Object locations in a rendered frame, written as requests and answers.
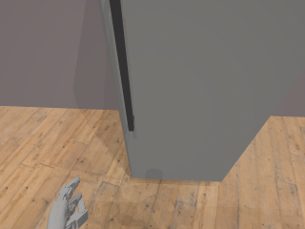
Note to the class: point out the fridge door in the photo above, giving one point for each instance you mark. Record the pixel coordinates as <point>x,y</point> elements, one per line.
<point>205,76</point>

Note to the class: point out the handle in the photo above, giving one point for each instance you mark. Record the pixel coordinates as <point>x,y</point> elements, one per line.
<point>118,29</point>

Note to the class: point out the left robot hand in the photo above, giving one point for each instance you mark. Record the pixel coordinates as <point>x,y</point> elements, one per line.
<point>62,214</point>

